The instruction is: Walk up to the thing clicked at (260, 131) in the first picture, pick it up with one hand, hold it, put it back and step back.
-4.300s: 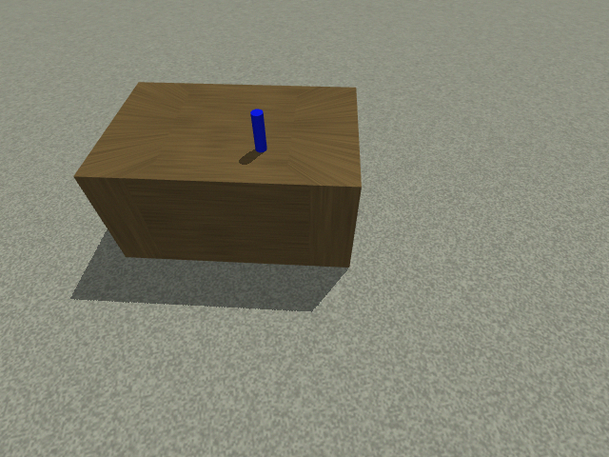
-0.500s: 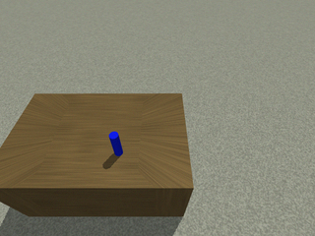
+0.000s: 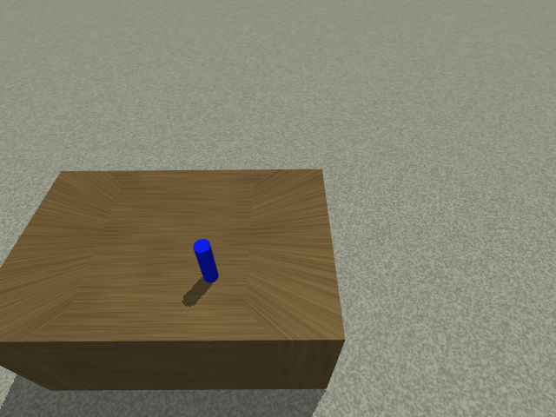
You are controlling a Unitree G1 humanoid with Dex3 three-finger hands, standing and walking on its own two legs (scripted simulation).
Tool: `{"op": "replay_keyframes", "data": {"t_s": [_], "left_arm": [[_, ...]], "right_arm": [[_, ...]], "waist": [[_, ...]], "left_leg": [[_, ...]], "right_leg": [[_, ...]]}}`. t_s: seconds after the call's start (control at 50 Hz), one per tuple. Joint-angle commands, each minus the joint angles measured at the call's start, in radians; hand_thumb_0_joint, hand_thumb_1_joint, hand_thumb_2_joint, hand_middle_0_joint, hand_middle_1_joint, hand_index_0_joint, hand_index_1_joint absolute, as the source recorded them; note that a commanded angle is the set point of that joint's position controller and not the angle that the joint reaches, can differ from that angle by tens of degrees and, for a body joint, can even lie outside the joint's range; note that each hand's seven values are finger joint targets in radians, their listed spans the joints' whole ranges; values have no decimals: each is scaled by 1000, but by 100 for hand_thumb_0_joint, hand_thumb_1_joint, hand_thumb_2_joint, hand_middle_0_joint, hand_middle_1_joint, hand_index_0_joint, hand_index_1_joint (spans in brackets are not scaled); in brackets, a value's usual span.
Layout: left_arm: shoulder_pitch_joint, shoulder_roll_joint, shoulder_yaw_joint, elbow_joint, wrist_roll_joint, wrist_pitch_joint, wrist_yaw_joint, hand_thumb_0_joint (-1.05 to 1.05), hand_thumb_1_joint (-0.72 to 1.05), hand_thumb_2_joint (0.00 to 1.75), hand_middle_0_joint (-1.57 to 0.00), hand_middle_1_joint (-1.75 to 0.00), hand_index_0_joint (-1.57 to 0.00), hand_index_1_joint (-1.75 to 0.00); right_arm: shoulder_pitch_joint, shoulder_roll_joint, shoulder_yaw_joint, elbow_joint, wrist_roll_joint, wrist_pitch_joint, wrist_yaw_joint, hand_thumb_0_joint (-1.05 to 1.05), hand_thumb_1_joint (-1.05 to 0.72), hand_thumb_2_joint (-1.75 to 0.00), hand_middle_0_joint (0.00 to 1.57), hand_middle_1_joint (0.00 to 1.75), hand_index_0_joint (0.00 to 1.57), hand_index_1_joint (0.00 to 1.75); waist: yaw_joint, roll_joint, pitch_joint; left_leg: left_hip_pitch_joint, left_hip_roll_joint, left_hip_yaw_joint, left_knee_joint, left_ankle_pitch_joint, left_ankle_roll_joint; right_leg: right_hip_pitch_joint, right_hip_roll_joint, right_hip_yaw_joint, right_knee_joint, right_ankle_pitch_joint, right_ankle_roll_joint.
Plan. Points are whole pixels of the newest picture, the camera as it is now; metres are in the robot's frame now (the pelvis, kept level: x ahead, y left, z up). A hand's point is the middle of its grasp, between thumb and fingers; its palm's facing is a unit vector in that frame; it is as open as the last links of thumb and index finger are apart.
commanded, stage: stand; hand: left
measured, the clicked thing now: (206, 262) +0.52 +0.21 -0.26
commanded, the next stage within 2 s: go down in 1.96 s
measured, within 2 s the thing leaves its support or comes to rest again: neither
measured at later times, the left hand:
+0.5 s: hand out of the picture +0.09 +0.25 -0.15, palm faces -0.02 -0.94 -0.34, open 7.4 cm
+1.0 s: hand out of the picture +0.09 +0.25 -0.16, palm faces -0.01 -0.94 -0.34, open 7.4 cm
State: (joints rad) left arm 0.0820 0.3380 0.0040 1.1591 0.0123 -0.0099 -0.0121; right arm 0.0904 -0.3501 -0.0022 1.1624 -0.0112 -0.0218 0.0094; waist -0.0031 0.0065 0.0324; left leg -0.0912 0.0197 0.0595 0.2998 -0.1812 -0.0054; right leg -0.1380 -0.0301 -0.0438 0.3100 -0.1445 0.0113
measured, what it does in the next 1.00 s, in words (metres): stands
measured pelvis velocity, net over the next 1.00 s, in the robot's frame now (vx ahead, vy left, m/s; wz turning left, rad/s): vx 0.02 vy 0.00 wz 0.01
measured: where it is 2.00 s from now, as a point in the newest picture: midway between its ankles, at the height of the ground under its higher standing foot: outside the picture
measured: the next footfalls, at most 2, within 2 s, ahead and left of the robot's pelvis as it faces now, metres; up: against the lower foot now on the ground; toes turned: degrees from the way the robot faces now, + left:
none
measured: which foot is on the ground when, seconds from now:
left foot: down 0.00-1.00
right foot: down 0.00-1.00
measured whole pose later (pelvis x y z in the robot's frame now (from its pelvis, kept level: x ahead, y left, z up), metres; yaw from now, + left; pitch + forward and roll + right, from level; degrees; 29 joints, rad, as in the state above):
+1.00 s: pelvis +0.02 +0.00 +0.00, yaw +1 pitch -2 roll +0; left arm 0.10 0.34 0.00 1.15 0.01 -0.01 -0.01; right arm 0.10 -0.35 0.00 1.15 -0.01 -0.01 0.01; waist 0.00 0.01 0.04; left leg -0.06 0.02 0.05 0.29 -0.20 -0.01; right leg -0.11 -0.03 -0.06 0.30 -0.16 0.01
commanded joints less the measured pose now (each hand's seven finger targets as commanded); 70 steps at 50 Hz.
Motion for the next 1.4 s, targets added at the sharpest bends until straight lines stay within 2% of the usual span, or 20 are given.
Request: {"op": "replay_keyframes", "data": {"t_s": [0.0, 0.14, 0.2, 0.24, 0.28, 0.4, 0.5, 0.58, 0.6, 0.78, 0.84, 0.9, 1.08, 1.2, 1.38], "left_arm": [[-39, 217, 33, -57, -4, -24, 17, 0, 90, 90, -20, -30, -20, -30], [-44, 217, 33, -62, -4, -26, 21, 0, 90, 90, -20, -30, -20, -30], [-42, 213, 30, -63, -4, -27, 21, 0, 90, 90, -20, -30, -20, -30], [-52, 222, 31, -65, -7, -28, 22, 0, 90, 90, -20, -30, -20, -30], [-49, 220, 33, -65, -4, -26, 21, 0, 90, 90, -20, -30, -20, -30], [-37, 214, 31, -66, -3, -25, 22, 0, 90, 90, -20, -30, -20, -30], [-34, 219, 32, -61, -3, -23, 22, 0, 90, 90, -20, -30, -20, -30], [-33, 219, 33, -63, -4, -24, 22, 0, 90, 90, -20, -30, -20, -30], [-30, 216, 32, -65, 0, -25, 22, 0, 90, 90, -20, -30, -20, -30], [-23, 216, 32, -65, -2, -22, 22, 0, 90, 90, -20, -30, -20, -30], [-19, 218, 31, -67, -2, -26, 22, 0, 90, 90, -20, -30, -20, -30], [-23, 219, 31, -67, -6, -24, 22, 0, 90, 90, -20, -30, -20, -30], [-16, 218, 32, -68, -3, -25, 22, 0, 90, 90, -20, -30, -20, -30], [-18, 224, 33, -77, -1, -24, 23, 0, 90, 90, -20, -30, -20, -30], [-17, 223, 32, -77, -4, -22, 22, 0, 90, 90, -20, -30, -20, -30]], "right_arm": [[-43, -209, -35, -56, 1, -16, -14, 0, -90, -90, 20, 30, 20, 30], [-37, -213, -34, -61, 0, -17, -15, 0, -90, -90, 20, 30, 20, 30], [-44, -213, -35, -64, 1, -15, -16, 0, -90, -90, 20, 30, 20, 30], [-41, -206, -32, -61, 1, -14, -16, 0, -90, -90, 20, 30, 20, 30], [-39, -210, -33, -62, -1, -13, -17, 0, -90, -90, 20, 30, 20, 30], [-53, -215, -37, -67, 2, -13, -16, 0, -90, -90, 20, 30, 20, 30], [-44, -208, -33, -67, 2, -11, -16, 0, -90, -90, 20, 30, 20, 30], [-47, -213, -33, -71, 3, -11, -17, 0, -90, -90, 20, 30, 20, 30], [-45, -213, -33, -72, 2, -12, -17, 0, -90, -90, 20, 30, 20, 30], [-40, -213, -32, -74, 2, -10, -18, 0, -90, -90, 20, 30, 20, 30], [-36, -214, -33, -75, 2, -12, -17, 0, -90, -90, 20, 30, 20, 30], [-29, -211, -29, -72, 2, -12, -18, 0, -90, -90, 20, 30, 20, 30], [-32, -216, -32, -75, 2, -11, -18, 0, -90, -90, 20, 30, 20, 30], [-27, -210, -32, -81, 0, -12, -19, 0, -90, -90, 20, 30, 20, 30], [-22, -212, -33, -80, 0, -11, -17, 0, -90, -90, 20, 30, 20, 30]], "waist": [[0, -11, -64], [-3, -8, -91], [-1, -12, -89], [-4, -20, -73], [-1, -5, -90], [4, -3, -87], [0, -9, -58], [1, -2, -68], [2, 0, -75], [3, 3, -75], [3, -6, -88], [3, -6, -62], [6, -15, -62], [3, -6, -73], [3, 4, -60]], "left_leg": [[-18, 130, -117, -62, 97, 14], [-5, 139, -113, -50, 189, 17], [2, 137, -110, -43, 202, 20], [-2, 132, -112, -50, 178, 14], [0, 139, -112, -47, 207, 15], [22, 138, -111, -46, 195, 16], [-7, 131, -113, -63, 139, 15], [11, 132, -113, -53, 149, 17], [11, 134, -112, -48, 167, 19], [3, 132, -115, -51, 160, 18], [24, 135, -115, -43, 197, 19], [5, 131, -116, -55, 181, 16], [14, 131, -117, -53, 176, 20], [15, 132, -110, -48, 199, 20], [3, 128, -115, -58, 160, 19]], "right_leg": [[33, -115, 107, -43, 84, -24], [76, -122, 100, -31, 173, -21], [75, -124, 97, -37, 187, -19], [62, -122, 98, -44, 161, -18], [85, -126, 97, -29, 192, -22], [70, -123, 93, -41, 173, -23], [62, -121, 96, -52, 127, -20], [59, -124, 100, -56, 134, -24], [70, -126, 99, -50, 164, -25], [76, -124, 91, -46, 152, -25], [75, -125, 92, -41, 183, -25], [71, -123, 92, -46, 162, -23], [69, -124, 93, -54, 155, -21], [76, -127, 92, -46, 184, -25], [71, -126, 95, -54, 144, -27]]}}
